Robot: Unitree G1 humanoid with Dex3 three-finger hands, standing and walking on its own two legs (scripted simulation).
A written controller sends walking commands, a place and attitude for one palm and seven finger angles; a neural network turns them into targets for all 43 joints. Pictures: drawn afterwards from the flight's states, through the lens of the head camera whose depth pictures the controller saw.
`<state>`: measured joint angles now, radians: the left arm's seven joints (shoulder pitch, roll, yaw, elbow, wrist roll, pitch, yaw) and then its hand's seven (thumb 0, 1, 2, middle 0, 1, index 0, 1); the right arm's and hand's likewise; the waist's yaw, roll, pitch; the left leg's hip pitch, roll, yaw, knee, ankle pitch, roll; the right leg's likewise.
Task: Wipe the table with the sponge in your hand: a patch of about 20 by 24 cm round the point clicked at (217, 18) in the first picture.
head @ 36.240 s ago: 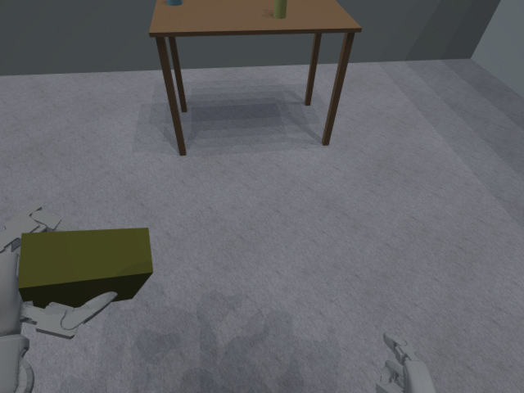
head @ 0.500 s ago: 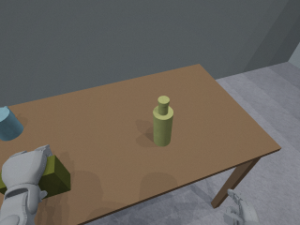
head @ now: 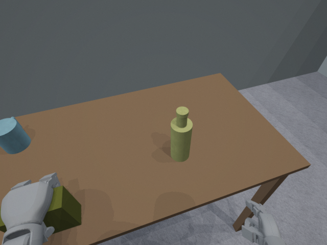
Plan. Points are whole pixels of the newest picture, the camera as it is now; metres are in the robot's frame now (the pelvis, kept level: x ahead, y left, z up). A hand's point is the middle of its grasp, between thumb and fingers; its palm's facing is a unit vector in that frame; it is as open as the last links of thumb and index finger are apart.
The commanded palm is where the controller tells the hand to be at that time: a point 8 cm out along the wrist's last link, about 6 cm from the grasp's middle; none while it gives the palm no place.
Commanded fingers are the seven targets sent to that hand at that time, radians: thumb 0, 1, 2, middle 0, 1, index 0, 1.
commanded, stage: lift the sponge slowly off the table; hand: left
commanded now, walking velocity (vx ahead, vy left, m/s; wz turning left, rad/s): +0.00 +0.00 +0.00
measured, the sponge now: (48, 217) +0.16 +0.31 -0.01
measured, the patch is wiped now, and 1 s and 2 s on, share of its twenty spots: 1.00 1.00 1.00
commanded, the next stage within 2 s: none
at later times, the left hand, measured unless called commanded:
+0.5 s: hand (41, 215) +0.15 +0.30 +0.03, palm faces -0.03 -0.09 -1.00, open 9.7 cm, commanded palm +0.13 +0.29 +0.09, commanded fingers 0.00 0.10 1.30 -1.20 -1.60 -1.20 -1.60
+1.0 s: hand (34, 215) +0.14 +0.30 +0.06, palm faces -0.03 -0.09 -1.00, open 9.7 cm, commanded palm +0.12 +0.29 +0.13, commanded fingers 0.00 0.10 1.30 -1.20 -1.60 -1.20 -1.60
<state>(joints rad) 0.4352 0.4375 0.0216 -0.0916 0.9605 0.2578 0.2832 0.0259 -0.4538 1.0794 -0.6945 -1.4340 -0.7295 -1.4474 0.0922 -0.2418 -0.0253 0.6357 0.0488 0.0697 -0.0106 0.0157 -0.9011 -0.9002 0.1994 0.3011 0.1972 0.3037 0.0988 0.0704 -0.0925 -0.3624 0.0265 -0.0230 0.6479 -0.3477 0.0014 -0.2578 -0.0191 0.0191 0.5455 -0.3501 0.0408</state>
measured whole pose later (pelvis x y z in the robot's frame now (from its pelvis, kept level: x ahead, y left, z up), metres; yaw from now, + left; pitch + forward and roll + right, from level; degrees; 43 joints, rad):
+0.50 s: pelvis -0.01 +0.00 +0.00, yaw +1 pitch +0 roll -2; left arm 0.42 0.45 -0.01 -0.14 0.94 0.28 0.21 0.01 -0.47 1.08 -0.72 -1.41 -0.76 -1.42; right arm 0.08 -0.23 0.00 0.64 0.04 0.07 -0.02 0.02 -0.90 -0.90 0.20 0.30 0.20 0.30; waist 0.12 0.07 -0.05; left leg -0.29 0.03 -0.03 0.61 -0.32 0.00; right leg -0.18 -0.02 0.01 0.50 -0.33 0.03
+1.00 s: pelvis -0.02 -0.02 +0.01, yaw +1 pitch -4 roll -1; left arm 0.36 0.50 0.02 -0.14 0.91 0.27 0.12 -0.01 -0.49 1.08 -0.76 -1.37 -0.79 -1.38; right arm 0.05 -0.24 0.01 0.67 0.03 0.06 -0.04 0.02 -0.90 -0.90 0.20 0.30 0.20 0.30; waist 0.13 0.08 0.01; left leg -0.19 0.04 -0.05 0.52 -0.27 -0.02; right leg -0.08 -0.01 0.00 0.43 -0.28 0.02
